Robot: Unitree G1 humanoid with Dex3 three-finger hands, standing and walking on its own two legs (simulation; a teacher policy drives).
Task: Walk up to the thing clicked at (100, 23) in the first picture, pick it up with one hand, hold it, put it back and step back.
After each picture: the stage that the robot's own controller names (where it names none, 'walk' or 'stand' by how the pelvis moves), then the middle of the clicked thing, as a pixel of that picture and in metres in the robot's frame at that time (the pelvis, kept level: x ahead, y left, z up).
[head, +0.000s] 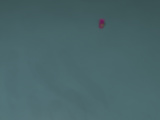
stand; (101, 23) +1.82 -0.32 -0.72
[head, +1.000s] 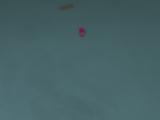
walk; (81, 32) +1.72 +0.08 -0.70
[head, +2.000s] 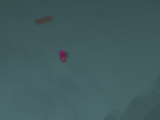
walk; (62, 56) +1.21 +0.27 -0.71
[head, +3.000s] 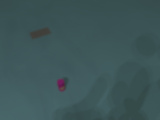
walk; (61, 85) +0.80 +0.23 -0.72
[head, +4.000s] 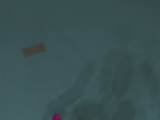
stand; out of the picture +0.49 +0.20 -0.70
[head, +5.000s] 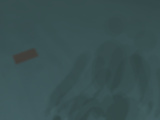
stand; out of the picture +0.44 +0.21 -0.72
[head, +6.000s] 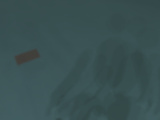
stand; out of the picture +0.41 +0.21 -0.73
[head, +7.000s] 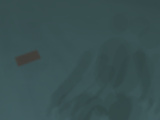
stand; out of the picture +0.39 +0.21 -0.73
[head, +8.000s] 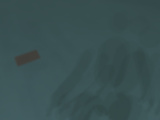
stand; out of the picture +0.39 +0.22 -0.73
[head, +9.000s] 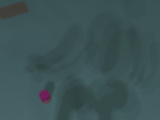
go down; (45, 96) +0.44 +0.21 -0.59
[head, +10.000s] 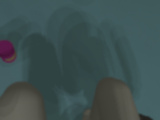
go down; (6, 52) +0.47 +0.28 -0.30
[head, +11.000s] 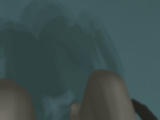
close in; out of the picture +0.46 +0.31 -0.26
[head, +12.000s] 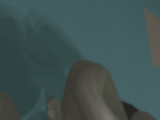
close; out of the picture +0.44 +0.33 -0.22
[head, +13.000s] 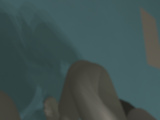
lift; out of the picture +0.42 +0.32 -0.22
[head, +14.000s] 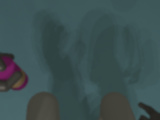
lift; (11, 75) +0.35 +0.24 -0.04
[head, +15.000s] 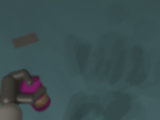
hold; (36, 94) +0.32 +0.17 -0.01
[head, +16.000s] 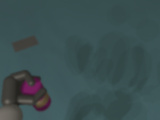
hold; (37, 95) +0.32 +0.16 -0.02
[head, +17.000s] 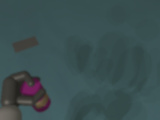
hold; (36, 95) +0.32 +0.17 -0.02
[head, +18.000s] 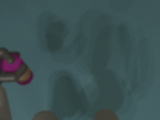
crouch; (18, 70) +0.40 +0.21 -0.08
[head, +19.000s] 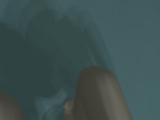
lower; out of the picture +0.43 +0.33 -0.19
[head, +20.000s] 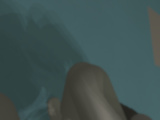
lower; out of the picture +0.41 +0.34 -0.23
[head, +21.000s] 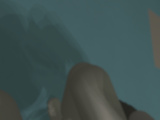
lower; out of the picture +0.41 +0.34 -0.23
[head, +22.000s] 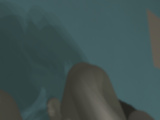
lower; out of the picture +0.41 +0.34 -0.23
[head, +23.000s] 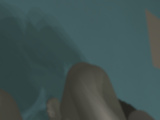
lower; out of the picture +0.41 +0.34 -0.23
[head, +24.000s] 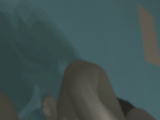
open; out of the picture +0.40 +0.33 -0.22
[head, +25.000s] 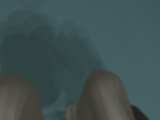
stand; out of the picture +0.41 +0.30 -0.25
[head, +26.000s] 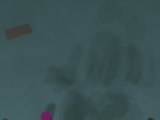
stand; (46, 118) +0.40 +0.20 -0.62
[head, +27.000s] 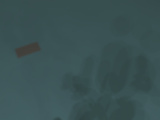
stand; out of the picture +0.39 +0.21 -0.67
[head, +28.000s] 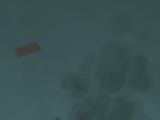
stand; out of the picture +0.38 +0.21 -0.67
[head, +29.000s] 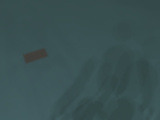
stand; out of the picture +0.40 +0.18 -0.72
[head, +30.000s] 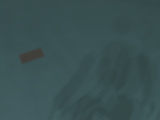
stand; out of the picture +0.38 +0.20 -0.73
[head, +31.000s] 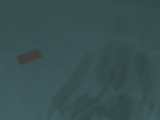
stand; out of the picture +0.37 +0.21 -0.73
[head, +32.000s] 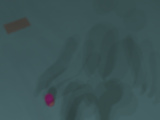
walk; (49, 100) +0.50 +0.21 -0.70
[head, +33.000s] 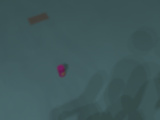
walk; (61, 71) +0.86 +0.25 -0.71
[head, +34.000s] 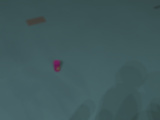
stand; (56, 65) +1.05 +0.20 -0.71
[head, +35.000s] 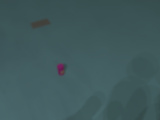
stand; (60, 69) +1.00 +0.21 -0.73
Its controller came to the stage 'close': yes
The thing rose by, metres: 0.69
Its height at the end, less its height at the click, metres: +0.00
